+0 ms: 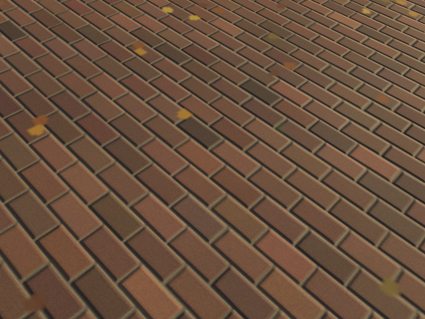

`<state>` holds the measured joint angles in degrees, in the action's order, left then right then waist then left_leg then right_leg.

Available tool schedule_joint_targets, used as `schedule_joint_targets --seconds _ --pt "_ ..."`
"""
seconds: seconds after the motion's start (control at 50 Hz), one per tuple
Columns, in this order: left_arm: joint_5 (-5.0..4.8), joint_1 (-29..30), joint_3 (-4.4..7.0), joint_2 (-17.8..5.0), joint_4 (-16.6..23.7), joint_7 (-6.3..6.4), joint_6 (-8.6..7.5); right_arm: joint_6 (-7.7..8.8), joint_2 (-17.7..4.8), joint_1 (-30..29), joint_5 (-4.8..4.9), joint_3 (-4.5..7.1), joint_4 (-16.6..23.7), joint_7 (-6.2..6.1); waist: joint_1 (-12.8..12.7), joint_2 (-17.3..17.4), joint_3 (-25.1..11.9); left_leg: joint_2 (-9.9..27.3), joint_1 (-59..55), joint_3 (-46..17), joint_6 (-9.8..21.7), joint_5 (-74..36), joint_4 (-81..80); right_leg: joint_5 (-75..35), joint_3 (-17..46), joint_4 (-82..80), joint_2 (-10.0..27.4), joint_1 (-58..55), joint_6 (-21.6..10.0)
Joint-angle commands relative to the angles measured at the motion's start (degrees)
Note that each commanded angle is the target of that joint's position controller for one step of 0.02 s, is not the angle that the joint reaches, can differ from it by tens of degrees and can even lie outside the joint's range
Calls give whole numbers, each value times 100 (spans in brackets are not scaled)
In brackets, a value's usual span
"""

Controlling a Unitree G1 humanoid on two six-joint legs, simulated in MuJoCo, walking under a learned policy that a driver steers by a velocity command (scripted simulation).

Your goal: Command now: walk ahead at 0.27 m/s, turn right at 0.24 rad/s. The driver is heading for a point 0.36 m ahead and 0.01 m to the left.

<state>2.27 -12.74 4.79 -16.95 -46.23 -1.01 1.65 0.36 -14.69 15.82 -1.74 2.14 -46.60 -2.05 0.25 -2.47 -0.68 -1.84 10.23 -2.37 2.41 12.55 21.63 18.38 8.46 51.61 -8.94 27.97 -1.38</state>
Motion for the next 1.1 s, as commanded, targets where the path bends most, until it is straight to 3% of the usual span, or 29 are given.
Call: schedule_joint_targets --seconds 0.02,0.1,0.18,0.24,0.28,0.3,0.32,0.34,0.36,0.38,0.4,0.44,0.5,0.6,0.64,0.68,0.7,0.72,0.74,0.82,1.1 --pt "68 -223 81 -441 107 -94 -122 217 -672 -101 42 154 228 82 -86 984 406 1220 -448 -1518 686 1576 -1440 -220 -30 781 301 1014 113" --pt "29 524 -4 -346 267 -130 -195 356 -793 594 82 243 -124 121 264 969 507 1317 -1188 -1382 827 921 -1459 -447 -367 21 655 1442 289" --pt "-18 966 -176 20 327 -105 -263 364 -680 873 52 211 -386 129 396 1103 499 1197 -895 -715 840 -1797 -915 -183 -1071 -1175 809 464 374" --pt "-134 827 -220 44 237 -3 -287 302 -705 1050 47 214 -561 154 344 1283 231 1226 -734 -574 743 -3373 -330 -285 -1314 -1788 608 -461 141" --pt "-131 314 -218 35 15 87 -343 265 -674 867 112 189 -587 129 -3 1059 93 1178 -501 -574 546 -3373 112 -1037 -1241 -2734 561 -1441 -81" --pt "-67 -43 -176 -120 -130 155 -399 283 -591 829 156 151 -587 119 -190 773 -132 1035 -195 -435 338 -3117 525 -1537 -963 -3147 782 -2298 -174" --pt "23 -572 -109 -479 -210 221 -463 320 -394 779 176 67 -446 116 -380 252 -650 859 387 -248 122 -1803 1212 -2324 -28 -3112 1770 -3357 -316" --pt "-56 -775 6 -1037 -278 262 -404 278 128 1252 281 -70 -437 88 -269 -991 -998 140 1356 376 -55 1148 2288 -4158 1318 -2968 3038 -4090 -1144" --pt "-237 -977 -58 -691 -397 222 -373 122 -438 1027 161 81 -547 13 -449 -605 -957 123 1251 205 -68 2358 2952 -4350 1547 -3101 3212 -3474 -1509" --pt "-240 -591 -141 -471 -356 194 -383 56 -439 883 78 115 -566 18 -245 -407 -408 189 1430 84 -67 2310 3363 -4098 1161 -3230 2926 -3052 -1473" --pt "-204 -195 -234 -193 -287 200 -388 28 -252 793 33 74 -639 49 -118 -249 -132 300 1426 13 -93 1992 3367 -3869 797 -3391 2657 -2652 -1301" --pt "-177 201 -342 32 -299 272 -411 -29 -121 778 11 53 -739 100 157 -397 77 448 1010 26 -207 1352 2910 -4102 158 -3587 2194 -2104 -985" --pt "-145 127 -382 14 -477 286 -458 -113 -8 925 44 26 -970 84 242 -371 -152 308 433 194 -323 1089 2321 -4486 -277 -3451 1963 -1938 -924" --pt "-138 75 -390 -80 -731 295 -353 -246 16 459 80 -10 -1084 -6 129 -409 40 266 -64 302 -281 486 1123 -2246 -55 -3558 1896 -1454 -879" --pt "-185 124 -391 -63 -802 290 -307 -207 43 409 35 -52 -1173 -17 228 -113 217 369 -628 185 -210 -498 192 -983 4 -3558 1745 -997 -596" --pt "-166 -152 -382 42 -884 260 -301 -93 -290 346 -30 -38 -1176 -30 -11 336 395 1005 -831 -491 -97 -1138 -50 -234 -93 -3495 1391 -753 -311" --pt "-207 -434 -401 242 -1041 261 -246 -85 -335 142 93 -15 -1292 -8 -179 948 590 926 -106 -481 34 -718 -28 -427 -339 -3595 1129 -1256 -274" --pt "-179 -403 -384 124 -1145 287 -226 -54 -96 73 105 -64 -1286 15 -79 793 647 834 129 -433 -6 -576 -146 -713 -336 -3459 1173 -1612 -255" --pt "-166 -376 -367 99 -1185 302 -227 -21 -47 63 102 -79 -1321 16 -48 724 577 779 87 -361 -51 -735 -176 -1028 -323 -3369 1223 -1775 -261" --pt "-173 -411 -382 156 -1361 311 -262 7 -67 103 132 -81 -1468 -38 -36 453 297 746 -289 -299 -37 -1079 -170 -1486 -326 -3338 1299 -1936 -239" --pt "-171 -609 -440 291 -1805 376 -212 -14 74 171 121 -154 -1812 -66 -39 270 418 718 -226 -256 -4 -1030 -243 -1520 -367 -3349 1337 -2015 -188"
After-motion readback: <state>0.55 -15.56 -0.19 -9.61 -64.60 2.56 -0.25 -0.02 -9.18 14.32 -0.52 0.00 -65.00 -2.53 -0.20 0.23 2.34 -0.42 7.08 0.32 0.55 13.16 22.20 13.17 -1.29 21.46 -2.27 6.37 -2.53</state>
